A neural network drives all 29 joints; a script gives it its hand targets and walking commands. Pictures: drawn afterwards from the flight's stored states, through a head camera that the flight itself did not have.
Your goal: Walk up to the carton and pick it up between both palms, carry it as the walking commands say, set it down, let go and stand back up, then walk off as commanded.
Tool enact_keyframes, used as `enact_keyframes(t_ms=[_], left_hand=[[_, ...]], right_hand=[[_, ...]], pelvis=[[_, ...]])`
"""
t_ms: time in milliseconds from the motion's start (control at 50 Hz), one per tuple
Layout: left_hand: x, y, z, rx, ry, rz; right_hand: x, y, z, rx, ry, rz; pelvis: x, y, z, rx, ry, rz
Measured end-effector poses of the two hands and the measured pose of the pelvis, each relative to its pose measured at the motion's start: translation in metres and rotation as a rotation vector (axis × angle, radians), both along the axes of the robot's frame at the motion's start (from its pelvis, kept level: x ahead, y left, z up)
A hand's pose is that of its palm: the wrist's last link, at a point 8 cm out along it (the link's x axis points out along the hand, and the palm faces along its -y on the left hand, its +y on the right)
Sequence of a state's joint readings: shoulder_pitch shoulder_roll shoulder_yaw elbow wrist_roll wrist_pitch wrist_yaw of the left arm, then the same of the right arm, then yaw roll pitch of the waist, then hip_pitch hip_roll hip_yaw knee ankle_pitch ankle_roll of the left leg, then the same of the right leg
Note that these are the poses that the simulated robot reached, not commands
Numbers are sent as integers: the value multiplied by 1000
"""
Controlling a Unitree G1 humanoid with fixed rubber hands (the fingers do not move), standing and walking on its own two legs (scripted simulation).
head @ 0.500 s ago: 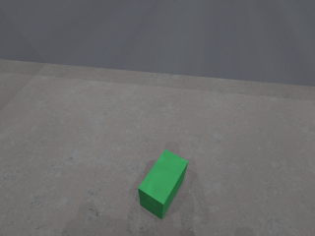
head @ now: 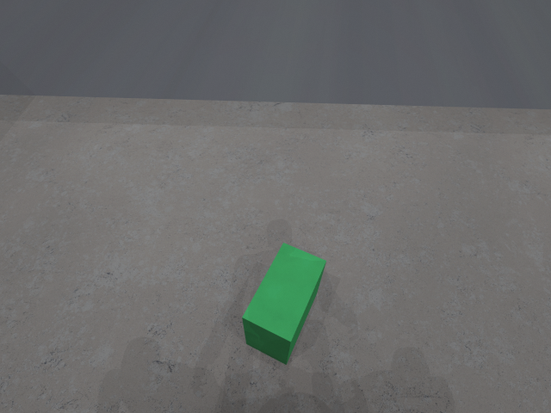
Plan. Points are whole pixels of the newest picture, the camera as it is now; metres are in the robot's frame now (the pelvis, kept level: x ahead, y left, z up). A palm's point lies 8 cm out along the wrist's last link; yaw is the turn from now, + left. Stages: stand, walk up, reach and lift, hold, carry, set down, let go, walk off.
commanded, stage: walk up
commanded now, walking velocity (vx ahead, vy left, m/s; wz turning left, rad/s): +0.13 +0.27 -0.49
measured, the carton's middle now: (284, 304) +0.53 -0.01 -0.63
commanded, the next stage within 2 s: none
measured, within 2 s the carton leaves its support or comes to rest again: neither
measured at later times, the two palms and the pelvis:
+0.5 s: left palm (75, 403) +0.16 +0.31 -0.10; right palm out of the picture +0.02 -0.14 -0.14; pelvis +0.06 +0.08 +0.02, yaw -12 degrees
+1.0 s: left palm (77, 323) +0.28 +0.36 -0.12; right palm out of the picture +0.05 -0.09 -0.13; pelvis +0.10 +0.16 +0.01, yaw -18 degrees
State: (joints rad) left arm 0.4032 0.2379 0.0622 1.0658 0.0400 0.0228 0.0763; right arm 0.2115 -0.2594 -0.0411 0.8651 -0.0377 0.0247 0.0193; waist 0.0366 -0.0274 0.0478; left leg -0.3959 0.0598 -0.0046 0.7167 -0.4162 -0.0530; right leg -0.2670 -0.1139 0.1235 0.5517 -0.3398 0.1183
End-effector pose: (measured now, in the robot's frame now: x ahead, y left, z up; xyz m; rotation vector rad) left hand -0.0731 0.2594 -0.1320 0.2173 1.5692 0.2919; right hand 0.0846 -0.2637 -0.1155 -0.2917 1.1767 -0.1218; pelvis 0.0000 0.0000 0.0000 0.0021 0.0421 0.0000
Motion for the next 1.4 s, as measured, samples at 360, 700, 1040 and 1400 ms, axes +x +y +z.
enact_keyframes(t_ms=[360, 700, 1040, 1400], left_hand=[[264, 33, 29, 27, -433, -379], [239, 131, -5, -71, -170, -322], [352, 95, 19, -108, -410, -490], [233, 90, 11, -130, -209, -374]], right_hand=[[-92, 89, -42, 137, 231, -334], [1, 157, -14, 48, 69, -349], [-44, 173, -23, 76, 93, -492], [-42, 167, -13, 102, 124, -427]], pelvis=[[46, 55, -1, 15, -37, -169], [97, 147, 0, 32, -23, -262], [94, 152, 2, 4, -44, -321], [74, 141, 17, 1, -49, -300]])
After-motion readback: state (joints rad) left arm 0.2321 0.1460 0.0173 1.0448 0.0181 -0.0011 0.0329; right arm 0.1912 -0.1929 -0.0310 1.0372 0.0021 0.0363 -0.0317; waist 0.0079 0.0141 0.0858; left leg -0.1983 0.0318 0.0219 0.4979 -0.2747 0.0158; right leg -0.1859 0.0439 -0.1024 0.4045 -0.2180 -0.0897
